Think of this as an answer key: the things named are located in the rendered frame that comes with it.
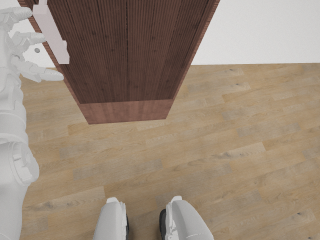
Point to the handle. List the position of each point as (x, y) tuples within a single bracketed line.
[(47, 25)]

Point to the left robot forearm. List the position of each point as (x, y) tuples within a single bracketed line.
[(13, 117)]

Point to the robot left upper arm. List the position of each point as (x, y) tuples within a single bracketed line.
[(18, 169)]

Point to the left robot hand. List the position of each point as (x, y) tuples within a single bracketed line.
[(18, 44)]

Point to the right robot shin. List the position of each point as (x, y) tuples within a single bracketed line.
[(172, 234)]

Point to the left robot thigh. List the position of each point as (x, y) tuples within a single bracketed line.
[(111, 221)]

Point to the cupboard door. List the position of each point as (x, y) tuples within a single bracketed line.
[(127, 50)]

